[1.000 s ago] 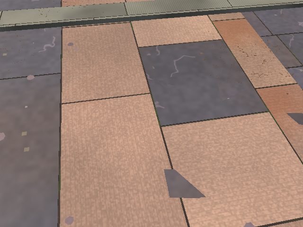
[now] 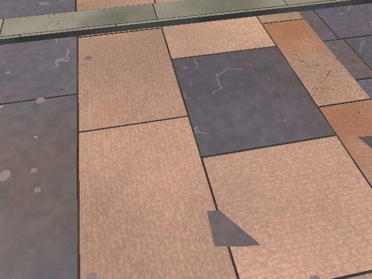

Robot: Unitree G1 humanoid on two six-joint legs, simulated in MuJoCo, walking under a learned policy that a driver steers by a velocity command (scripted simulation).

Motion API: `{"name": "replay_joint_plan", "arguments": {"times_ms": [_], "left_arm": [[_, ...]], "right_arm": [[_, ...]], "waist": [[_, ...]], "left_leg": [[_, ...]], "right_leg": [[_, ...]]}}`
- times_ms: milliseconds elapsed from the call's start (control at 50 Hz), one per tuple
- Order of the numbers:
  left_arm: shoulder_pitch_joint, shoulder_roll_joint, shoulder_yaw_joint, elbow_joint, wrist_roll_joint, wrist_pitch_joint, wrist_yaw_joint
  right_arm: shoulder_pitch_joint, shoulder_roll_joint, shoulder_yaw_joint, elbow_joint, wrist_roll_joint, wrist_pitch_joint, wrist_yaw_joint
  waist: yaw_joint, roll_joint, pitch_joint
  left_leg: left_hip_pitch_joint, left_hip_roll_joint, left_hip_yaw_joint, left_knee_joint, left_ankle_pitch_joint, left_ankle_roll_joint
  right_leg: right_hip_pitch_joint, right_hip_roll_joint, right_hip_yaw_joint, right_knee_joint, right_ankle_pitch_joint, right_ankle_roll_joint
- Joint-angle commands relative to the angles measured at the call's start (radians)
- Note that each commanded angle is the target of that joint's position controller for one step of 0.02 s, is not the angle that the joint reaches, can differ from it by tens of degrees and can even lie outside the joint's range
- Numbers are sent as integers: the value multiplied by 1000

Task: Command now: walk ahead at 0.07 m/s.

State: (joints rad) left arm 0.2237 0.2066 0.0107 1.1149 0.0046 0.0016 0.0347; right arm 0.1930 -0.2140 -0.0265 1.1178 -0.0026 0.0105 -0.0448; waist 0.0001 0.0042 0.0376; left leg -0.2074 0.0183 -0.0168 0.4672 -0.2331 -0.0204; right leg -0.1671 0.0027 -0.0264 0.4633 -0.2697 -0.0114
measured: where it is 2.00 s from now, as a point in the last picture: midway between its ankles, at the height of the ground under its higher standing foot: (152, 166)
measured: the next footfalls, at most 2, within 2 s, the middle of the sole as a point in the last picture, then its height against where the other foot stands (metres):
right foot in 0.72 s outside the picture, level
left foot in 1.28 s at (151, 221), level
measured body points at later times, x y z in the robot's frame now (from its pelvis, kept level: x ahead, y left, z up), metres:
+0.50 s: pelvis +0.13 +0.05 +0.01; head +0.14 +0.07 +0.46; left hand +0.27 +0.30 -0.13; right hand +0.04 -0.18 -0.13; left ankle +0.03 +0.13 -0.74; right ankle +0.22 -0.11 -0.67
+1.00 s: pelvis +0.42 -0.01 +0.01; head +0.43 +0.00 +0.46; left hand +0.42 +0.25 -0.14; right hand +0.55 -0.27 -0.12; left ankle +0.52 +0.17 -0.66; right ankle +0.41 -0.09 -0.74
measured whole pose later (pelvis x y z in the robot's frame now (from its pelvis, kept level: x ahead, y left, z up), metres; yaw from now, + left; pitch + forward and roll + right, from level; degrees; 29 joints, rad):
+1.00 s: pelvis +0.42 -0.01 +0.01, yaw +4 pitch +0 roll -2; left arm 0.29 0.23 0.05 1.05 0.02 -0.11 -0.02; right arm 0.18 -0.26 -0.07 0.94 0.03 -0.07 -0.02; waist 0.04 0.04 0.01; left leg -0.70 0.13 -0.08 1.04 -0.14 0.05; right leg -0.09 0.07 -0.13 0.26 -0.17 -0.07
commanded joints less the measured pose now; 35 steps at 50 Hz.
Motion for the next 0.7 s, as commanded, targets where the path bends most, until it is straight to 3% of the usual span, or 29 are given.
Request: {"name": "replay_joint_plan", "arguments": {"times_ms": [20, 60, 100, 120, 140, 180, 220, 240, 260, 280, 300, 320, 340, 380, 400, 440, 500, 600, 640, 660, 680, 700], "left_arm": [[60, 114, 21, -10, -8, -2, 7], [79, 161, 38, -22, -20, -3, 12], [131, 216, 61, -20, -28, -20, 10], [132, 212, 65, -25, -27, -30, 9], [118, 197, 64, -36, -22, -39, 7], [56, 185, 63, -66, -37, -52, 0], [3, 186, 65, -86, -48, -46, -7], [3, 176, 62, -93, -45, -45, -10], [-13, 119, 45, -105, -34, -52, -16], [-18, 59, 31, -144, -22, -70, -18], [-42, 78, 36, -160, -45, -84, -19], [-69, 102, 39, -172, -63, -97, -26], [-62, 112, 43, -164, -58, -106, -31], [-65, 141, 60, -154, -33, -113, -34], [-66, 132, 62, -152, -30, -110, -40], [-106, 95, 57, -164, -26, -100, -47], [-255, 56, 39, -225, -26, -95, -52], [-394, 69, 28, -286, -37, -96, -75], [-397, 91, 34, -301, -38, -103, -84], [-363, 113, 44, -299, -36, -106, -86], [-294, 142, 59, -285, -35, -107, -85], [-140, 179, 82, -240, -37, -105, -79]], "right_arm": [[42, -93, -14, -10, 6, -4, -6], [21, -100, -18, -28, 9, -13, -6], [-7, -59, -10, -55, 11, -41, 8], [-17, -65, -13, -63, 16, -54, 17], [-22, -70, -18, -70, 23, -64, 25], [2, -66, -19, -76, 35, -82, 35], [127, -61, -31, -16, 29, -92, 36], [210, -68, -40, 20, 21, -88, 37], [323, -110, -53, 39, 18, -88, 34], [436, -232, -75, 40, 25, -93, 39], [417, -204, -58, 43, 6, -112, 45], [319, -148, -41, 10, 6, -127, 47], [253, -121, -30, -14, 7, -135, 53], [206, -92, -16, -39, 6, -132, 61], [232, -75, -10, -36, 2, -125, 58], [285, -89, -9, -28, -2, -116, 45], [294, -122, -13, -43, -4, -107, 28], [350, -138, -26, -31, 13, -103, 20], [338, -146, -34, -32, 17, -96, 19], [321, -158, -39, -38, 14, -92, 19], [306, -172, -46, -44, 12, -86, 18], [286, -171, -46, -52, 7, -77, 18]], "waist": [[4, -27, -2], [21, -80, 65], [41, -188, 94], [39, -181, 114], [30, -166, 123], [-9, -144, 122], [-72, -104, 74], [-93, -65, 53], [-129, 93, 8], [-144, 334, -41], [-120, 262, -14], [-80, 147, 72], [-54, 100, 86], [-29, 73, 81], [-31, 86, 66], [-39, 85, 56], [-62, 66, 84], [-77, 85, 125], [-51, 88, 110], [-21, 102, 74], [21, 127, 13], [100, 137, -79]], "left_leg": [[-14, -30, 39, -31, -130, 29], [-137, -57, 70, 68, -329, 45], [-229, -32, 84, 279, -220, 51], [-265, 6, 53, 358, -209, 64], [-303, 30, 30, 409, -254, 77], [-258, 58, 19, 266, -272, 104], [47, -27, 121, 29, -73, 96], [160, -43, 112, -1, -29, 81], [288, 93, -98, -98, -120, 115], [410, 321, -522, -261, -227, 245], [341, 410, -720, -322, -411, 330], [298, 388, -641, -321, -436, 304], [274, 334, -515, -319, -352, 259], [236, 254, -313, -328, -66, 194], [231, 223, -238, -329, 47, 180], [235, 199, -157, -328, 220, 186], [172, 178, -87, -355, 280, 188], [202, 211, -42, -375, 301, 190], [276, 235, -26, -325, 420, 176], [306, 242, -15, -270, 578, 165], [326, 243, -5, -181, 778, 154], [303, 215, 24, -11, 920, 133]], "right_leg": [[-54, -26, 41, -122, -193, -33], [-98, -96, 148, -183, -493, -94], [-84, -278, 393, -300, -607, -194], [-96, -336, 463, -331, -581, -229], [-85, -352, 476, -337, -536, -235], [-84, -315, 387, -303, -418, -188], [-209, -191, 205, -199, -299, -133], [-266, -142, 147, -98, -237, -117], [-371, -64, 43, 172, -133, -70], [-578, 44, -41, 484, -243, -22], [-668, 10, 73, 693, -305, -39], [-748, -53, 111, 774, -207, -64], [-753, -86, 102, 772, -98, -76], [-685, -124, 85, 655, 42, -72], [-644, -125, 65, 611, 76, -62], [-630, -114, 28, 534, 125, -34], [-577, -86, -5, 309, 225, -9], [-491, -54, -25, 116, 302, -31], [-463, -45, -21, 75, 269, -61], [-399, -25, -30, 67, 244, -78], [-293, 8, -51, 78, 215, -96], [-104, 41, -71, 77, 209, -122]]}}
